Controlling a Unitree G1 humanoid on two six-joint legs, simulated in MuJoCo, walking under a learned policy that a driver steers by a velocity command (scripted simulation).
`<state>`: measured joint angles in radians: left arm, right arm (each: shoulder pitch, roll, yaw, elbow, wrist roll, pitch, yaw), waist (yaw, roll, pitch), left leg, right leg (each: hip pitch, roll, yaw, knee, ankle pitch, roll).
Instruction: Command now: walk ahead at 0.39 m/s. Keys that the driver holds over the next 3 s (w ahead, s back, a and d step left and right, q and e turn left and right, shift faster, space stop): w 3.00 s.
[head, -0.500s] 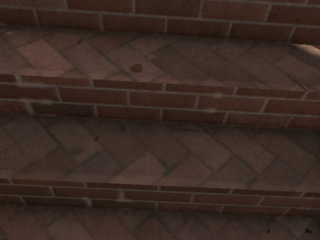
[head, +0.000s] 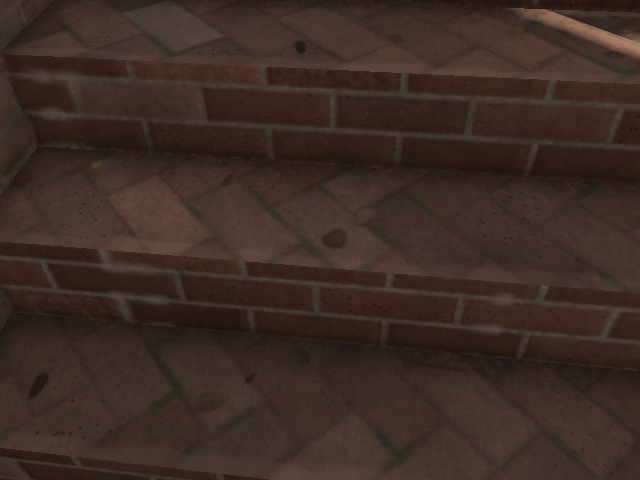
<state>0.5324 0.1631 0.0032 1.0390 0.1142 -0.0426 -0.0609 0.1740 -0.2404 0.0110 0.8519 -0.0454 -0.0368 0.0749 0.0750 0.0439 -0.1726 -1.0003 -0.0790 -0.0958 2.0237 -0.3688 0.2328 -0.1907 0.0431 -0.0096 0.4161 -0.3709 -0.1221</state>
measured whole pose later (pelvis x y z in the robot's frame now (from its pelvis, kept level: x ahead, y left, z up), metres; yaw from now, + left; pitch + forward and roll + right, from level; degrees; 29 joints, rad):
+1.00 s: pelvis +0.52 +0.10 +0.37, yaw +0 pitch +7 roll -3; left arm 0.45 0.12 -0.02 1.20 0.10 -0.04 -0.07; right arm 0.14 -0.19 0.01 0.95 -0.03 -0.03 0.07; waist -0.01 0.04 -0.18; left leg -1.37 0.01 -0.16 2.18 -0.16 0.26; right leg -0.32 0.05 -0.09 0.58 -0.37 -0.05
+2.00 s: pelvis +1.00 +0.13 +0.74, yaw +0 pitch +6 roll -3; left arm 0.41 0.12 -0.01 1.20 0.09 -0.03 -0.06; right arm 0.16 -0.19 -0.01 1.01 -0.02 -0.04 0.10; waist -0.01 0.06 -0.15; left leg -1.28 -0.01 -0.23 2.14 0.02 0.26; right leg -0.39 0.05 -0.16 0.63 -0.34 -0.07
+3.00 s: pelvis +1.44 +0.13 +1.07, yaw -2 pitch +7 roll -2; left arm 0.15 0.16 0.02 1.00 0.05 -0.01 -0.07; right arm 0.32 -0.21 -0.04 1.17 0.00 -0.09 0.11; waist 0.02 0.06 -0.17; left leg -0.79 -0.09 -0.32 1.77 0.21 0.20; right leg -0.69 0.04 -0.17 1.03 -0.47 -0.09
